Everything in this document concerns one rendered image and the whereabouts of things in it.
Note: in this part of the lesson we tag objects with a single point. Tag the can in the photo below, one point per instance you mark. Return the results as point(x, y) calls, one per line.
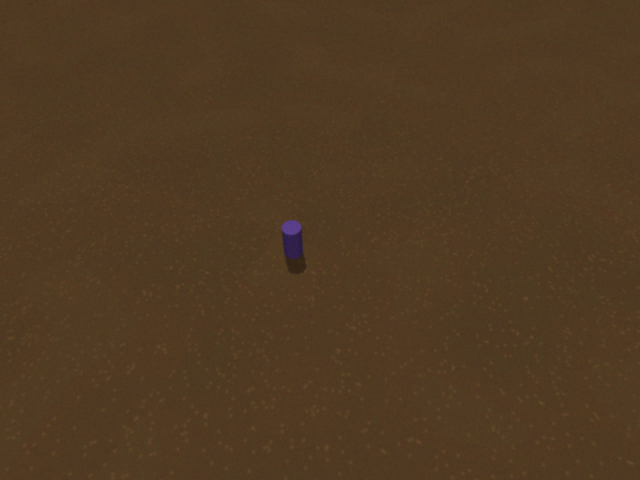
point(292, 239)

